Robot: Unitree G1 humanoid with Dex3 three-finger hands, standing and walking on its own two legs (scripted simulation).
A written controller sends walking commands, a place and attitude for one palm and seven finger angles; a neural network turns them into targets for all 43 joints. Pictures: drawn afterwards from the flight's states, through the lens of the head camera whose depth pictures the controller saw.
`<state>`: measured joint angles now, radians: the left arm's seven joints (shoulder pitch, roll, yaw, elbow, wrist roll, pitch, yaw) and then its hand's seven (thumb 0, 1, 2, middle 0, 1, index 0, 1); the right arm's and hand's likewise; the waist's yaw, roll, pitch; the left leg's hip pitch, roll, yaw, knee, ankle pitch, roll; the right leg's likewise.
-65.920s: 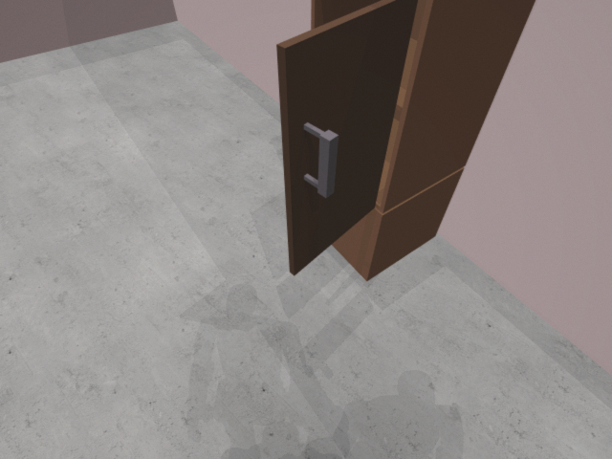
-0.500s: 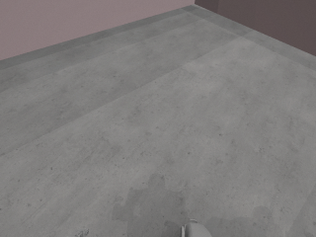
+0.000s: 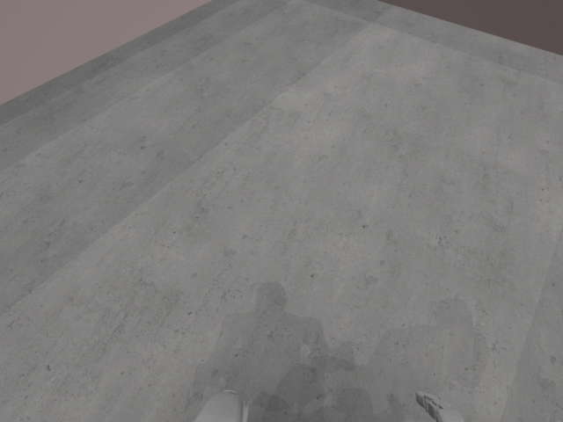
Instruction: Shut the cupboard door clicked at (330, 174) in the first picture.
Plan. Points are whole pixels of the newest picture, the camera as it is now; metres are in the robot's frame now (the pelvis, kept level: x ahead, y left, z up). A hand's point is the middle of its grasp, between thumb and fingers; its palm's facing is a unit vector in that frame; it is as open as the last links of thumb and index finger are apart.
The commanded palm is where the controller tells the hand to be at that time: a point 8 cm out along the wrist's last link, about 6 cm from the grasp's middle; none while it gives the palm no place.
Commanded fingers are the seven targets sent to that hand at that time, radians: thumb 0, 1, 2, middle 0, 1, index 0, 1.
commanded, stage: turn to face it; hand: left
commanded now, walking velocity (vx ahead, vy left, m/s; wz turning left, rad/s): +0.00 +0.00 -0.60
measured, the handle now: out of the picture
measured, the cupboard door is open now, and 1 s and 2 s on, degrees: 24 24 24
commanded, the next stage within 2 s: none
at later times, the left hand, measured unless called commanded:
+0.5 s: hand (173, 365) +0.21 +0.21 -0.16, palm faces -0.32 -0.92 -0.25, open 7.4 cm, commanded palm none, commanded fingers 0.00 0.90 0.90 -0.20 -0.30 -0.20 -0.30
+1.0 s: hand (207, 331) +0.28 +0.17 -0.18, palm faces -0.56 -0.81 -0.20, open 7.4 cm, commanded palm none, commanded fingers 0.00 0.90 0.90 -0.20 -0.30 -0.20 -0.30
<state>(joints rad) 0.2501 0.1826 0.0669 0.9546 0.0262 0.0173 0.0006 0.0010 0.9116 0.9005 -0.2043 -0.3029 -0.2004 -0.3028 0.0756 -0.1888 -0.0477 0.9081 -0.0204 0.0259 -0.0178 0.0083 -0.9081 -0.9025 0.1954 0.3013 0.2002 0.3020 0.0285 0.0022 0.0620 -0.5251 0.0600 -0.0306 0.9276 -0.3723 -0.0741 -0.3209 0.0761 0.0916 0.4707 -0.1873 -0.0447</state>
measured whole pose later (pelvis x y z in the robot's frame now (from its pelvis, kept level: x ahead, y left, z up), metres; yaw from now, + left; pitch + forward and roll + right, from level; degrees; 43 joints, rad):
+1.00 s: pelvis +0.08 +0.05 -0.01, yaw -37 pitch +1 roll -1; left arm 0.18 0.27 0.09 0.88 0.02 0.08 -0.03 0.00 0.91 0.90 -0.20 -0.30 -0.20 -0.30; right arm 0.21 -0.19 -0.01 0.86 -0.04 0.00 -0.02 0.01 -0.90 -0.90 0.20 0.30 0.20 0.30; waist 0.00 -0.05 0.05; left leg -0.32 0.07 0.11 0.60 -0.30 0.01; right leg -0.47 0.02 0.05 1.04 -0.50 0.04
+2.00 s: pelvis +0.12 +0.02 +0.00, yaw -72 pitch +2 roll -3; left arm 0.17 0.28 0.10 0.89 0.02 0.09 -0.04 0.00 0.91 0.90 -0.20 -0.30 -0.20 -0.30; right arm 0.22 -0.20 -0.02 0.87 -0.04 0.01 -0.03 0.01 -0.90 -0.90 0.20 0.30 0.21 0.30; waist 0.01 -0.01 0.08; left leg -0.23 0.13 0.18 0.50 -0.29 0.00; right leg -0.46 -0.03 -0.03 1.01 -0.44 0.06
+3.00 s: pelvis +0.10 -0.03 -0.01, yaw -99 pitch +1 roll -1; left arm 0.21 0.18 0.05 0.94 0.02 0.04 -0.02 0.00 0.91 0.90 -0.20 -0.30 -0.20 -0.30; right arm 0.29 -0.24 -0.05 1.00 -0.03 0.06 -0.01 0.01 -0.90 -0.90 0.20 0.30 0.20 0.30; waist -0.02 0.06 0.02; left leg -0.39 0.10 0.09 0.90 -0.51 -0.03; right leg -0.21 0.01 -0.04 0.52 -0.35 -0.03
